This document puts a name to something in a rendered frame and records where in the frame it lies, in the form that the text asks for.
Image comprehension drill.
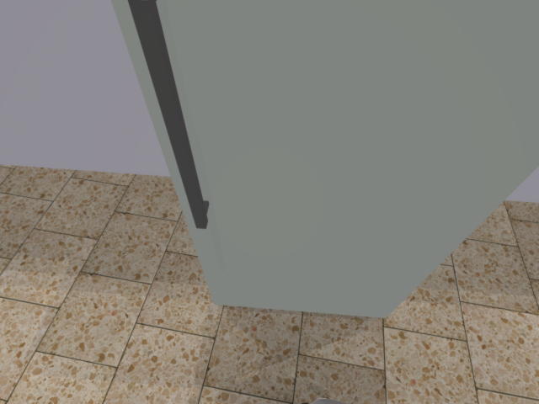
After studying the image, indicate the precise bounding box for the handle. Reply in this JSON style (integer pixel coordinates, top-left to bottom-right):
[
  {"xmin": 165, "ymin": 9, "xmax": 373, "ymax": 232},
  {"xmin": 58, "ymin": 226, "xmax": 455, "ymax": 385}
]
[{"xmin": 128, "ymin": 0, "xmax": 209, "ymax": 229}]

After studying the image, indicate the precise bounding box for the fridge door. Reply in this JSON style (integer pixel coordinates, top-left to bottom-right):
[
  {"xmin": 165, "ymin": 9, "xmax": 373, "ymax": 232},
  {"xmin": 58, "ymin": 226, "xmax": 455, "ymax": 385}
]
[{"xmin": 111, "ymin": 0, "xmax": 539, "ymax": 318}]

